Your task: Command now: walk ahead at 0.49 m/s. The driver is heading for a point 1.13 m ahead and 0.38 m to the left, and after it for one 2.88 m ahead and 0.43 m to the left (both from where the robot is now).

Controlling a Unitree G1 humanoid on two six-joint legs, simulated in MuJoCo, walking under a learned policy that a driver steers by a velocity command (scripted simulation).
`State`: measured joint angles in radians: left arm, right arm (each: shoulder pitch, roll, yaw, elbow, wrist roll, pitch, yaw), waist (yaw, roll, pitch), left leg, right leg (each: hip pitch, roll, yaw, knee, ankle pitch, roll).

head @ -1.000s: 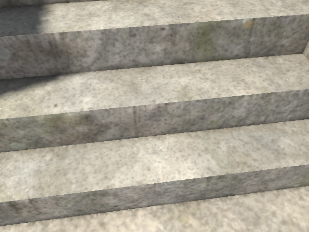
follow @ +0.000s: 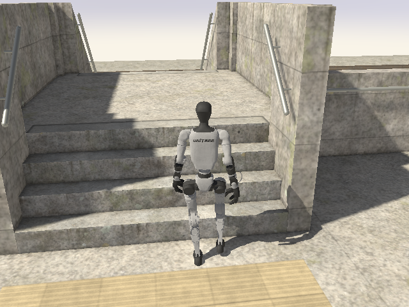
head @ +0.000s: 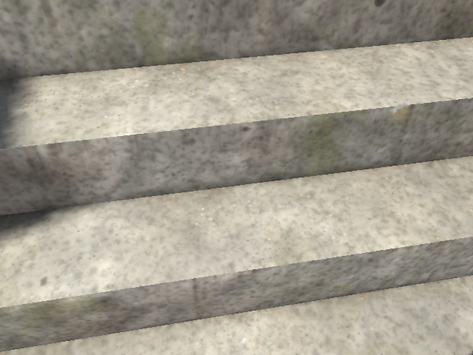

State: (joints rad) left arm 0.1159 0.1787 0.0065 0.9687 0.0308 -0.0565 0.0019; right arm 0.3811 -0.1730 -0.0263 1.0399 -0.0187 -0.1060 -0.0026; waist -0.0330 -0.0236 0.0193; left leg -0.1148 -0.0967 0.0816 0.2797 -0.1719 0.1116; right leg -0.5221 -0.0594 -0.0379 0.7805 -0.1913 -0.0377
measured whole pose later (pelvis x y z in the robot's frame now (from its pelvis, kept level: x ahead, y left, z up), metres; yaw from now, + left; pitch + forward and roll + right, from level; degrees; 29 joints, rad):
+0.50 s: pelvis +0.14 +0.00 +0.00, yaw +1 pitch +3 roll +0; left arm 0.54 0.15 0.00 1.17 0.02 -0.11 0.02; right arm 0.11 -0.10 0.01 0.79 -0.04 0.01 -0.04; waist 0.04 0.02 -0.02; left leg -1.14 0.03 0.02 2.21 -0.51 0.11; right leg -0.14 0.03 -0.09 0.38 -0.30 -0.06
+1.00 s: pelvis +0.36 +0.09 +0.19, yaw +1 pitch +2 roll -1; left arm 0.02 0.06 -0.03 0.71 0.01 -0.05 0.03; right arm 0.50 -0.11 0.00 1.17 -0.02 -0.11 0.01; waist -0.01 -0.05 -0.03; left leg -0.27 -0.02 0.13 0.57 -0.34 0.08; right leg -1.28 0.08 0.09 2.15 -0.11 -0.16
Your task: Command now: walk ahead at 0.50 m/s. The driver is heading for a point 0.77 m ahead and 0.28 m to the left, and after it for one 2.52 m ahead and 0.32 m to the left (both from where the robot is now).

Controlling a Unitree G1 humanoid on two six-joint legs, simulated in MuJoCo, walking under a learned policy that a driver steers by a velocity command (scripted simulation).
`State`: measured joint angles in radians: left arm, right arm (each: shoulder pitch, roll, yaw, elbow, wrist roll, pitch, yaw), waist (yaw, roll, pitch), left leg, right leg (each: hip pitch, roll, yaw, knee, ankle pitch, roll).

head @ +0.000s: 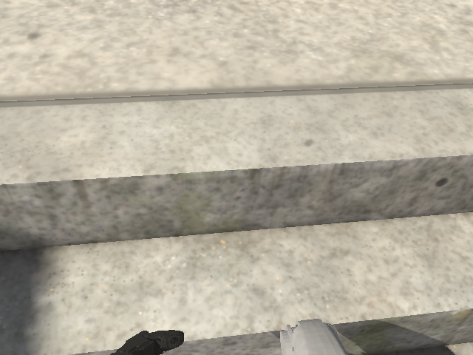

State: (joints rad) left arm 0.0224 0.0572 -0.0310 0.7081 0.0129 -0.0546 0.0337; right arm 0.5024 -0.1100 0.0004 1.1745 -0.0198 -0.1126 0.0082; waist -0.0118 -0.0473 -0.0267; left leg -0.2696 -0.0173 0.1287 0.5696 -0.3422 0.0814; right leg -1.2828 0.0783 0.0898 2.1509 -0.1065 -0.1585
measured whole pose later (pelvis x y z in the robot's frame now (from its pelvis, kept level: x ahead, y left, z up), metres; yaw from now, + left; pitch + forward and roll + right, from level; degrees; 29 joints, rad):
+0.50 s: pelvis +0.25 -0.01 +0.19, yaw +9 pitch +1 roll -2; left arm 0.38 0.18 0.03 1.15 0.04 -0.11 0.00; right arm 0.11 -0.08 -0.03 0.69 0.00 -0.05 -0.03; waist -0.06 0.00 -0.09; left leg -1.23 -0.06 -0.11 2.28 -0.08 0.19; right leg -0.30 -0.04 -0.28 0.68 -0.39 -0.06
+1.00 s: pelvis +0.48 +0.10 +0.40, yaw +24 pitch +3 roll +0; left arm 0.00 0.05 -0.03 0.52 0.05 -0.10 0.01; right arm 0.40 -0.19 -0.06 0.96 -0.03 -0.08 0.01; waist -0.01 0.00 -0.07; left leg -0.38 -0.16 -0.01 0.68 -0.35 0.14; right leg -1.19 -0.04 0.02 2.32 -0.16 -0.11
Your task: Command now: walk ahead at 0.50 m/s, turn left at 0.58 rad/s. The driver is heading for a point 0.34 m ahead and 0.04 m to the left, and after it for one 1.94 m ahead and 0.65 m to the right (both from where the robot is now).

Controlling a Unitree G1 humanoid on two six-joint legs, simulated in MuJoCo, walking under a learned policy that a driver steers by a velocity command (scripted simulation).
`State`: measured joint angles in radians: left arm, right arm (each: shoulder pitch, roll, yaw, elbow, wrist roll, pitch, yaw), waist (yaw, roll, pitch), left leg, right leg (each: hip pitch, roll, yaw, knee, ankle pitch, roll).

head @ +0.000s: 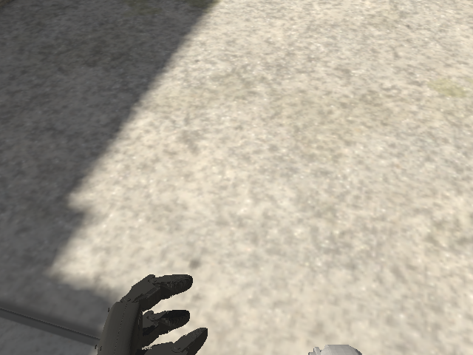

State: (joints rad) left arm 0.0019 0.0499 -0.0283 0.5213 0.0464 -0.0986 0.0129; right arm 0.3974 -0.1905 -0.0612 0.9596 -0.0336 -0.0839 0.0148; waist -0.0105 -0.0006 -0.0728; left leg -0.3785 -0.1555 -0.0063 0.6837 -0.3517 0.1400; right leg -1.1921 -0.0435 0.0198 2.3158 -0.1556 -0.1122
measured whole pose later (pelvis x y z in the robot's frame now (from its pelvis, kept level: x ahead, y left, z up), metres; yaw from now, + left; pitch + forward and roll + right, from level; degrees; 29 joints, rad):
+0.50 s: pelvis +0.27 -0.03 +0.20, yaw +6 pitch +2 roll -3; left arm 0.34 0.25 0.08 0.93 0.02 -0.07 0.03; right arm 0.10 -0.14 -0.02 0.58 -0.02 -0.09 -0.02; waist 0.00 0.00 -0.02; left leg -0.84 0.03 -0.06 1.27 -0.21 0.05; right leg -0.38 0.08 -0.09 0.74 -0.39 -0.06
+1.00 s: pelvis +0.35 -0.02 +0.21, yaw -10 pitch +0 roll +1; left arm 0.16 0.23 0.06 0.62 0.02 0.03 -0.02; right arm 0.27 -0.25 -0.05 0.68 -0.03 -0.05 -0.03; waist -0.03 0.00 -0.03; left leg -0.37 0.11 0.18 0.59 -0.22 -0.01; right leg -0.37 -0.03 -0.03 0.74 -0.40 -0.03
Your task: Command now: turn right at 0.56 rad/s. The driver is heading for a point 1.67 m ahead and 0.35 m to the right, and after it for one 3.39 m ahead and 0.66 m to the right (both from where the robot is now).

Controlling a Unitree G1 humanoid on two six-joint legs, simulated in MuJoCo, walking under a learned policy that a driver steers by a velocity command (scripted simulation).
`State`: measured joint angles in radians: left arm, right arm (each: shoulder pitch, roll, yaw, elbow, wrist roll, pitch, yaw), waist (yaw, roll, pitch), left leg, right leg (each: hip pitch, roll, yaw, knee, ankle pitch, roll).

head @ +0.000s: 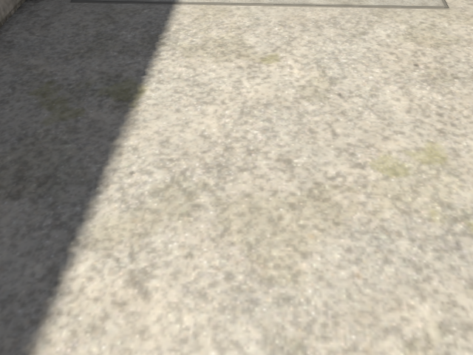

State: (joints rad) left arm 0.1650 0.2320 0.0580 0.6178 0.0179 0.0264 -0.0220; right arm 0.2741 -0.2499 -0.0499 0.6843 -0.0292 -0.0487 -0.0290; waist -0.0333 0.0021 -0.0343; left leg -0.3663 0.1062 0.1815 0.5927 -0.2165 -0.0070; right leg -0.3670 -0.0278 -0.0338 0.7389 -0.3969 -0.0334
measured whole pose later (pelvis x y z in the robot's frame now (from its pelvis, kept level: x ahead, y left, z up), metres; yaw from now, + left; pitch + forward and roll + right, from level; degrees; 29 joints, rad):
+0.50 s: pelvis +0.01 +0.00 +0.01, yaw -18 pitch +1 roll +0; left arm 0.21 0.27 0.08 0.62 0.02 0.02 -0.01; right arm 0.16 -0.19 -0.01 0.60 -0.02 -0.02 -0.04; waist 0.01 -0.05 0.01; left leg -0.32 -0.02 0.05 0.53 -0.24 0.05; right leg -0.52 0.11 0.08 1.03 -0.45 0.01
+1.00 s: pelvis -0.01 -0.03 +0.02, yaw -27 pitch +1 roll +1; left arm 0.22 0.15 -0.01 0.64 0.03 -0.04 0.01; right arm 0.25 -0.22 -0.03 0.71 -0.02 0.01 0.00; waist 0.00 0.03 -0.02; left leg -0.39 0.03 0.01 0.81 -0.40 -0.03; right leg -0.23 0.04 0.02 0.43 -0.22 -0.06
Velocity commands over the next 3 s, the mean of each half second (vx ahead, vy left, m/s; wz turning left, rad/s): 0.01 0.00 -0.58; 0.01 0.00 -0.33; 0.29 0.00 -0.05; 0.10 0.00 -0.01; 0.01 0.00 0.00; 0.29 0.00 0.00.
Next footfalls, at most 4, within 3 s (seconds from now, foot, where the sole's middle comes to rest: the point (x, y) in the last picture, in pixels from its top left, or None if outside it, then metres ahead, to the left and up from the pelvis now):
0.02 right None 0.05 -0.11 -0.76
0.40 left None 0.09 0.07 -0.76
0.80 right None -0.01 -0.13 -0.76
1.20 left None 0.08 0.05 -0.76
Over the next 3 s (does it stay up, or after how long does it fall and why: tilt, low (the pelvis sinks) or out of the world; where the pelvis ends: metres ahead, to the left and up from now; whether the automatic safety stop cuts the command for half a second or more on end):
stays up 0.35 -0.19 0.02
